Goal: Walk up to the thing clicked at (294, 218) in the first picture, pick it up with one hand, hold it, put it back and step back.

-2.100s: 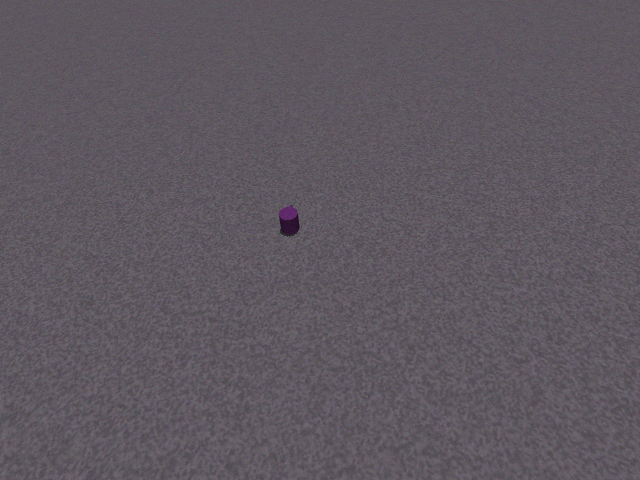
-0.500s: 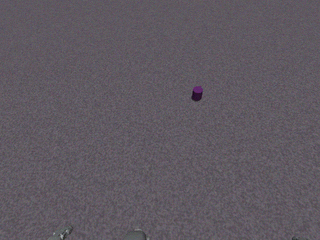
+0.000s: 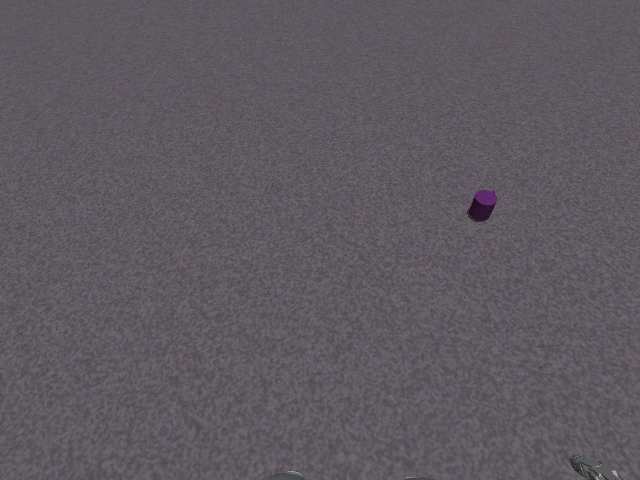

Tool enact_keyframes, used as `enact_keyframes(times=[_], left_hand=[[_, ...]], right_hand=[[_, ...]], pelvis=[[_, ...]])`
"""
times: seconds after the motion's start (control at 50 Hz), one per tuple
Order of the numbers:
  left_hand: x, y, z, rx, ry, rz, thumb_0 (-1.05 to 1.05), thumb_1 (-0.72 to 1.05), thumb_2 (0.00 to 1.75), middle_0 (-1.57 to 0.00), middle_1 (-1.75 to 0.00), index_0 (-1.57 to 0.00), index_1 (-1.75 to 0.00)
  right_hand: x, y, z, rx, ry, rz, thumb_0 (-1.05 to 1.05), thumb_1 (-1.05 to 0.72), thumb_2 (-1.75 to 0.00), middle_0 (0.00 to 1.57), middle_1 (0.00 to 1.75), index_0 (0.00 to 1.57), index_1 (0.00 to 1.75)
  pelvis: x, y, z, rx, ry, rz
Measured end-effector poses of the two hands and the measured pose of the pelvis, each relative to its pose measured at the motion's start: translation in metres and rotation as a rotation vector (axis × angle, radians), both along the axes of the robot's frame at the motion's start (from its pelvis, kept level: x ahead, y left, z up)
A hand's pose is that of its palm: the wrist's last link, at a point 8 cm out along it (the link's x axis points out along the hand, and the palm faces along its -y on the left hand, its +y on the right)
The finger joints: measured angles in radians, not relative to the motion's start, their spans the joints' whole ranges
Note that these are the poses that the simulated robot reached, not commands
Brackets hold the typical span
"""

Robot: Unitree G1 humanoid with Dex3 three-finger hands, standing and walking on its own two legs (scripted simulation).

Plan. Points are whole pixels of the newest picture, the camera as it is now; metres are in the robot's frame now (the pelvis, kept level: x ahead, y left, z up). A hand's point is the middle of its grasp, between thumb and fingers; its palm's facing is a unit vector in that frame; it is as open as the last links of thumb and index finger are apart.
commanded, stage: walk up
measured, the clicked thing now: (484, 203) +1.17 -0.60 -0.70
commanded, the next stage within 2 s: stand in 1.26 s
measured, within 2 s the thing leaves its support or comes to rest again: neither
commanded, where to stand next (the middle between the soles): +0.05 +0.02 m, yaw +11 degrees
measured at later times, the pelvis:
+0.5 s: pelvis -0.01 +0.02 +0.01, yaw +11 degrees
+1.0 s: pelvis +0.00 +0.01 +0.02, yaw +14 degrees
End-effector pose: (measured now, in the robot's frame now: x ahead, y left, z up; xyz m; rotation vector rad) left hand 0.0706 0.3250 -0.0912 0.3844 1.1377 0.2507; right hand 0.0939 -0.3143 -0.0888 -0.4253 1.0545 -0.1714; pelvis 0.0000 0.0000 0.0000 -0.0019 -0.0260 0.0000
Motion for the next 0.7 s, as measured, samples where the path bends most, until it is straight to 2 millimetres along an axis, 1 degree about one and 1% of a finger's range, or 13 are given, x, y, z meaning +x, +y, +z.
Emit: enact_keyframes(times=[0.06, 0.14, 0.2, 0.26, 0.32, 0.38, 0.42, 0.48, 0.56, 0.64, 0.7], left_hand=[[-0.015, -0.01, 0.009, 0.027, -0.017, 0.015, 0.0, 0.91, 0.9, -0.2, -0.3, -0.2, -0.3], [-0.032, -0.017, 0.028, 0.034, -0.034, 0.056, 0.0, 0.91, 0.9, -0.2, -0.3, -0.2, -0.3], [-0.042, -0.015, 0.038, 0.046, -0.046, 0.071, 0.0, 0.9, 0.9, -0.21, -0.3, -0.2, -0.3], [-0.053, -0.007, 0.04, 0.052, -0.049, 0.083, 0.0, 0.9, 0.9, -0.21, -0.3, -0.2, -0.3], [-0.063, 0.005, 0.031, 0.045, -0.053, 0.111, 0.0, 0.9, 0.9, -0.21, -0.3, -0.2, -0.3], [-0.074, 0.019, 0.012, 0.023, -0.045, 0.147, 0.0, 0.9, 0.9, -0.21, -0.3, -0.2, -0.3], [-0.081, 0.023, -0.001, 0.0, -0.02, 0.176, 0.0, 0.9, 0.9, -0.2, -0.3, -0.2, -0.3], [-0.087, 0.017, -0.011, -0.048, 0.018, 0.206, 0.0, 0.91, 0.9, -0.2, -0.3, -0.2, -0.3], [-0.091, 0.006, -0.017, -0.09, 0.028, 0.214, 0.0, 0.91, 0.9, -0.2, -0.3, -0.2, -0.3], [-0.096, -0.004, -0.019, -0.09, 0.05, 0.216, 0.0, 0.91, 0.9, -0.2, -0.3, -0.2, -0.3], [-0.101, -0.012, -0.015, -0.079, 0.052, 0.223, 0.0, 0.91, 0.9, -0.2, -0.3, -0.2, -0.3]], right_hand=[[0.013, -0.005, -0.013, 0.024, -0.007, 0.001, 0.0, -0.9, -0.9, 0.21, 0.3, 0.2, 0.3], [0.021, 0.001, -0.012, 0.063, 0.01, 0.05, 0.0, -0.91, -0.9, 0.21, 0.3, 0.2, 0.29], [0.021, 0.004, -0.01, 0.077, 0.03, 0.084, 0.0, -0.91, -0.9, 0.21, 0.3, 0.2, 0.29], [0.018, 0.006, -0.009, 0.072, 0.066, 0.105, 0.0, -0.91, -0.9, 0.21, 0.3, 0.2, 0.29], [0.015, 0.012, -0.008, 0.048, 0.099, 0.128, 0.0, -0.91, -0.9, 0.21, 0.3, 0.2, 0.3], [0.015, 0.02, -0.007, 0.01, 0.099, 0.137, 0.0, -0.91, -0.9, 0.21, 0.3, 0.2, 0.3], [0.015, 0.027, -0.003, -0.005, 0.085, 0.138, 0.0, -0.91, -0.9, 0.21, 0.3, 0.2, 0.3], [0.016, 0.035, 0.006, -0.013, 0.067, 0.147, 0.0, -0.91, -0.9, 0.21, 0.3, 0.2, 0.3], [0.026, 0.041, 0.013, -0.017, 0.048, 0.165, 0.0, -0.9, -0.9, 0.21, 0.3, 0.2, 0.3], [0.041, 0.04, 0.008, -0.002, 0.026, 0.182, 0.0, -0.9, -0.9, 0.21, 0.3, 0.2, 0.3], [0.052, 0.04, 0.001, 0.019, 0.023, 0.178, 0.0, -0.9, -0.9, 0.21, 0.3, 0.2, 0.3]], pelvis=[[-0.006, -0.007, -0.001, -0.015, -0.016, 0.031], [-0.01, -0.01, 0.011, 0.029, -0.022, 0.064], [-0.012, -0.009, 0.017, 0.034, -0.014, 0.088], [-0.012, -0.006, 0.018, 0.025, -0.01, 0.114], [-0.012, -0.001, 0.013, 0.015, -0.011, 0.145], [-0.013, 0.007, 0.004, 0.02, -0.02, 0.165], [-0.013, 0.012, 0.002, 0.045, -0.031, 0.157], [-0.011, 0.016, 0.006, 0.015, -0.025, 0.187], [-0.01, 0.016, 0.01, 0.005, -0.012, 0.195], [-0.012, 0.01, 0.008, 0.0, -0.006, 0.204], [-0.013, 0.007, 0.008, -0.032, -0.02, 0.217]])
